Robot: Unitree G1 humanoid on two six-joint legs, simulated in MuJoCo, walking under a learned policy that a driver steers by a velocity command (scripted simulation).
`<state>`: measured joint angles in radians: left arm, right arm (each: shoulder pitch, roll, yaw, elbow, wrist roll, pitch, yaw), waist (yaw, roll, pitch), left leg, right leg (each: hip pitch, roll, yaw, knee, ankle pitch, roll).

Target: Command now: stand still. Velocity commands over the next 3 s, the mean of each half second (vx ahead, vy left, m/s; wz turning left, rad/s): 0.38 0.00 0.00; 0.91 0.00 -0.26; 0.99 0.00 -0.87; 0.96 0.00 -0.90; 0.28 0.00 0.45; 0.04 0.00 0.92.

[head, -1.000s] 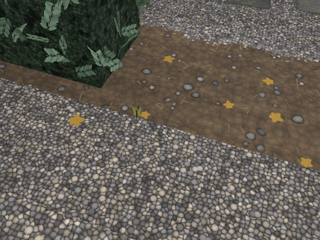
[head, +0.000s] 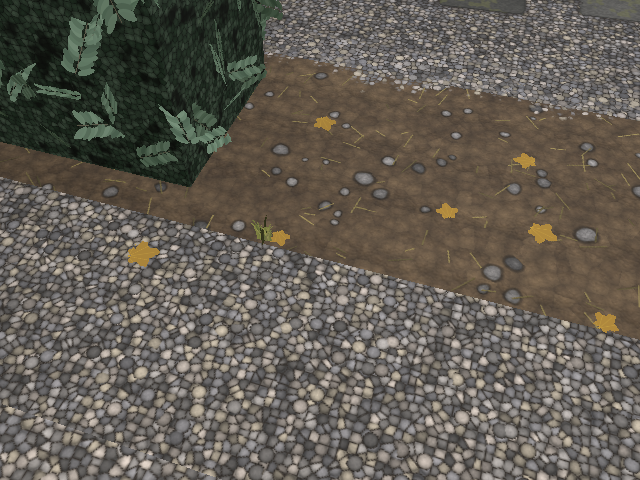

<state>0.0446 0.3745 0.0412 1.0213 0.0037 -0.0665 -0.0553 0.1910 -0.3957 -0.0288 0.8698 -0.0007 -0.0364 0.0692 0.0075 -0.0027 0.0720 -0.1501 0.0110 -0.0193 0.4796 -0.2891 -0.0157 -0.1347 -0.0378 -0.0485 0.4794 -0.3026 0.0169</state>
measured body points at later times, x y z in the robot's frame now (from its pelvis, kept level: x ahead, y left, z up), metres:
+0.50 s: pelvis +0.10 +0.02 -0.01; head +0.12 +0.04 +0.44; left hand +0.01 +0.30 -0.15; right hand +0.27 -0.24 -0.10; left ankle +0.19 +0.14 -0.69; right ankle -0.03 -0.13 -0.74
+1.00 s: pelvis +0.40 +0.12 -0.02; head +0.40 +0.11 +0.43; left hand +0.58 +0.37 -0.14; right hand +0.34 -0.15 -0.16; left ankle +0.29 +0.17 -0.74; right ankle +0.58 -0.05 -0.69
